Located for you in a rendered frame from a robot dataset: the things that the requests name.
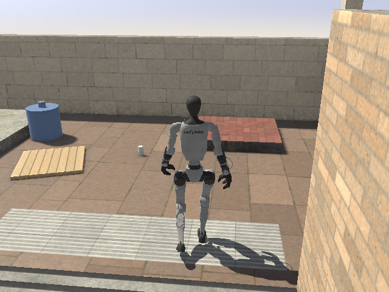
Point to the left robot upper arm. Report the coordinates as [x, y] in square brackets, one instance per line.
[175, 128]

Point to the left robot hand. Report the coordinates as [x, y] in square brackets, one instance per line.
[163, 169]

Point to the right robot upper arm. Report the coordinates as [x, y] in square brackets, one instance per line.
[212, 127]

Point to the robot right foot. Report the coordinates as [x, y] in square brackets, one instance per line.
[201, 237]

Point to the robot right forearm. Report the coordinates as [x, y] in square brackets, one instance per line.
[223, 163]

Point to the right robot hand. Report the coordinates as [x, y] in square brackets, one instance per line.
[228, 180]

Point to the right robot shin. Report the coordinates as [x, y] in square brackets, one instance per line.
[204, 216]

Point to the robot left forearm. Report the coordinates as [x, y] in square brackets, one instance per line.
[166, 158]

